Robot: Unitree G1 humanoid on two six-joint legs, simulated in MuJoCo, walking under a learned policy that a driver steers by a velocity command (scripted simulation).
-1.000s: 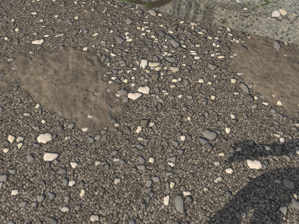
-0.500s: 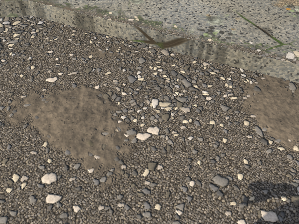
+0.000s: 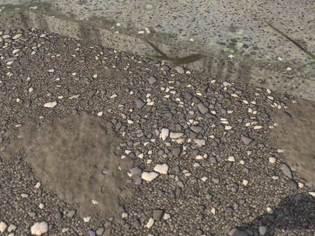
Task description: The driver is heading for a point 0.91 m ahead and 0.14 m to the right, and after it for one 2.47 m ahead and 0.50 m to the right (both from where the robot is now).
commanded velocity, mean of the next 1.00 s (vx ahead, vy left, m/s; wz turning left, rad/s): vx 0.50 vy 0.00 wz -0.21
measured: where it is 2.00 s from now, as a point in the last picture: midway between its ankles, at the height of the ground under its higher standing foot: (207, 130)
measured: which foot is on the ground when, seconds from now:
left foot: up 0.00-0.32, down 0.34-0.88, up 0.90-1.00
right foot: down 0.00-0.36, up 0.38-0.86, down 0.88-1.00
